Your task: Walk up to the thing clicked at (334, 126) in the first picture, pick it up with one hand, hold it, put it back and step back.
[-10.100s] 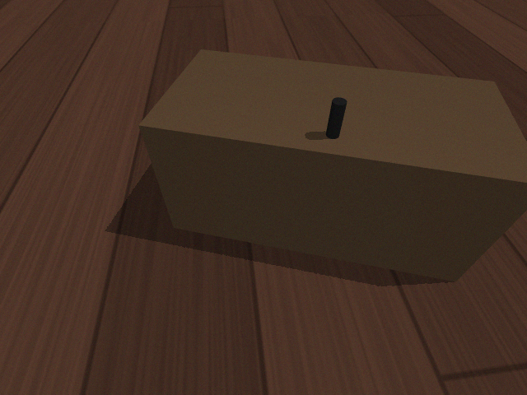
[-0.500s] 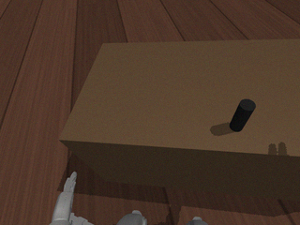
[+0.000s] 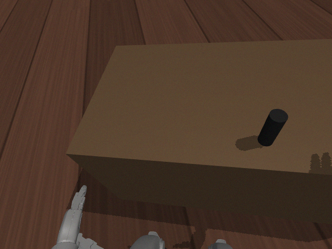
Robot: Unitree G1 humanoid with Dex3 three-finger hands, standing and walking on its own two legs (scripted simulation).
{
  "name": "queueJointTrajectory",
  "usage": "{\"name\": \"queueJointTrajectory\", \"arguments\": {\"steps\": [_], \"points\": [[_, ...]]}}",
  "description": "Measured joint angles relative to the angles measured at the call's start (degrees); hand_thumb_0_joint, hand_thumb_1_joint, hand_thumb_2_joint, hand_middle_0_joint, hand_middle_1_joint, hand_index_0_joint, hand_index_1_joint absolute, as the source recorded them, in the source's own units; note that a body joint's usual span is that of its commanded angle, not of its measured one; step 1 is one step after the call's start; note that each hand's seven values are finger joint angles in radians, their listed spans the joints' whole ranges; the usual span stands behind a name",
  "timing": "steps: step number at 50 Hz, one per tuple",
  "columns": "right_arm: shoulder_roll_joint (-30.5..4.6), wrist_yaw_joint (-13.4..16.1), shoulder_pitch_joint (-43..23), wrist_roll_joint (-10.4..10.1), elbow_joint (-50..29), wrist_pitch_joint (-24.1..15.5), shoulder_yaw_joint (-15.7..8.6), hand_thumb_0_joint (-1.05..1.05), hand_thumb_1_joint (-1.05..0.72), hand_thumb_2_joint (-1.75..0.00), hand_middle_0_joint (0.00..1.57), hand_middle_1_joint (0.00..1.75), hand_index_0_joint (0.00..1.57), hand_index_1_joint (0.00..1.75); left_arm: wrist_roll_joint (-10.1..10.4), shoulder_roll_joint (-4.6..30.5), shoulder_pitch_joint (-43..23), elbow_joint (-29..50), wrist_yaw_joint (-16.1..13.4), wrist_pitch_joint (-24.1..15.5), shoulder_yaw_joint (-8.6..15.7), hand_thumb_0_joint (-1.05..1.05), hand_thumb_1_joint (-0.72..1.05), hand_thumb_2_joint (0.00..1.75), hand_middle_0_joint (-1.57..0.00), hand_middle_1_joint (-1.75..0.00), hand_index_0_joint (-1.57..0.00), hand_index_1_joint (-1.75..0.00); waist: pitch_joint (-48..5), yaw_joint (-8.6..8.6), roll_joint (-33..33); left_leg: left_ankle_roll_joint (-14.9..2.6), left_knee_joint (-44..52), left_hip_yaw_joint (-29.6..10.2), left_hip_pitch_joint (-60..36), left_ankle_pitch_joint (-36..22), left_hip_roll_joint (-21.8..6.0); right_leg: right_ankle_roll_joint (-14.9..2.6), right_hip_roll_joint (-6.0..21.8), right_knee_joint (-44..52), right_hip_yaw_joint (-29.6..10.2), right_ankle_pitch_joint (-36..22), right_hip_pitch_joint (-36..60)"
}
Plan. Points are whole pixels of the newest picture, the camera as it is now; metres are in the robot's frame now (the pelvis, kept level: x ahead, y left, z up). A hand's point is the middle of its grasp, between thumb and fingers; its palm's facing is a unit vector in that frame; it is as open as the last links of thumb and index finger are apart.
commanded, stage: go down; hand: right
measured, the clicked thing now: (271, 128) +0.47 -0.23 -0.05
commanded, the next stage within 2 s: approach in 1.16 s
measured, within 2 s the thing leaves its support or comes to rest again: neither
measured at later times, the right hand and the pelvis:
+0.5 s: hand out of the picture +0.37 -0.42 +0.09, palm faces +0.29 +0.96 +0.00, open 17.5 cm; pelvis +0.00 +0.00 -0.01, yaw +0 degrees
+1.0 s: hand out of the picture +0.37 -0.42 +0.08, palm faces +0.29 +0.96 +0.00, open 17.6 cm; pelvis +0.00 -0.01 +0.00, yaw +0 degrees
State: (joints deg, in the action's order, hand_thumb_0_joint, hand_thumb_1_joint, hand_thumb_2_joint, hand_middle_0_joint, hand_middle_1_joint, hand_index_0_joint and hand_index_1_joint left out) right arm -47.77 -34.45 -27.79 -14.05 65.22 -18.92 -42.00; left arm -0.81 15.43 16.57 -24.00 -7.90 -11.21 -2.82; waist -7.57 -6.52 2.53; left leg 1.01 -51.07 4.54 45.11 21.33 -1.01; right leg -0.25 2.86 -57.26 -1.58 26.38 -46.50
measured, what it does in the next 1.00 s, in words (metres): stands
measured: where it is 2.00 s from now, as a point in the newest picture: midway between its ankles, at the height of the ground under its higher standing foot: outside the picture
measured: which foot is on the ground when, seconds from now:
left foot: down 0.00-1.00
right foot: down 0.00-1.00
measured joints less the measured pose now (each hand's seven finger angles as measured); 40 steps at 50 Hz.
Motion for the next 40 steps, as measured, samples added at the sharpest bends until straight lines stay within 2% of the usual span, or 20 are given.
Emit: {"name": "queueJointTrajectory", "arguments": {"steps": [5, 13, 21, 27, 31, 40], "points": [[-1.27, 0.47, -0.72, 1.07, -0.12, -0.02, -0.28, -0.01, 0.53, -0.07, 0.04, 0.05, 0.05, 0.06, -0.01, -0.18, 0.84, 0.80, 0.41, 0.55, -0.20, -0.01, -0.55, 0.07, -0.06, -0.06, -0.06, -0.06, 0.13, -0.17, 0.38, -0.03, -0.54, 0.05, 0.56, 0.24, 0.06, 0.01, 0.07, -0.61, -0.09, 0.28, -0.59], [-3.27, -0.18, -2.52, 0.86, 2.00, -0.08, -0.89, -0.01, 0.55, -0.07, 0.03, 0.05, 0.05, 0.06, -0.24, 0.21, 0.44, 1.71, 0.55, 0.51, -0.33, -0.01, -0.55, 0.07, -0.06, -0.06, -0.06, -0.06, 0.82, -0.57, 0.27, 0.02, -1.36, 0.17, 2.35, 0.23, 0.16, -0.03, 0.16, -1.80, -0.28, 0.46, -2.58], [-3.78, 0.24, -2.99, 1.97, 2.22, 0.38, -2.12, -0.01, 0.56, -0.08, 0.04, 0.06, 0.05, 0.06, -0.34, 0.15, 1.23, 2.59, 0.57, 0.61, -0.82, -0.01, -0.55, 0.07, -0.06, -0.06, -0.06, -0.06, -0.10, -0.98, 0.51, -0.03, -1.23, 0.45, 2.24, 0.41, 0.35, 0.03, 0.32, -2.02, -0.61, 0.76, -2.71], [-4.61, 0.61, -4.27, 2.43, 1.61, 0.77, -0.29, -0.01, 0.56, -0.08, 0.03, 0.06, 0.05, 0.06, -0.45, -0.23, 0.67, 1.56, 0.74, 1.09, -0.78, -0.01, -0.55, 0.07, -0.06, -0.06, -0.06, -0.06, -0.02, -0.69, 0.18, -0.04, -1.38, 0.59, 2.48, 0.45, 0.41, 0.02, 0.36, -2.40, -0.78, 0.91, -3.11], [-4.94, 0.11, -4.53, 1.73, 3.22, 1.40, 0.24, -0.01, 0.56, -0.08, 0.03, 0.06, 0.05, 0.06, -0.25, 0.12, 0.35, 3.14, 1.01, 0.85, -0.59, -0.01, -0.55, 0.06, -0.06, -0.06, -0.06, -0.06, 0.54, -1.20, -0.38, 0.13, -1.23, 0.49, 2.40, 0.32, 0.24, -0.17, 0.17, -2.21, -0.68, 0.75, -3.01], [-3.64, 1.12, -1.85, 2.25, 1.35, 0.67, -3.25, -0.01, 0.59, -0.08, 0.03, 0.06, 0.05, 0.07, 0.08, 0.72, 3.00, 4.85, 1.28, 1.09, -0.05, -0.01, -0.55, 0.06, -0.06, -0.05, -0.06, -0.06, 0.22, -1.03, 0.61, 0.15, -1.46, 0.09, 2.45, 0.74, 0.35, -0.19, 0.29, -2.17, -0.30, 1.18, -2.75]]}}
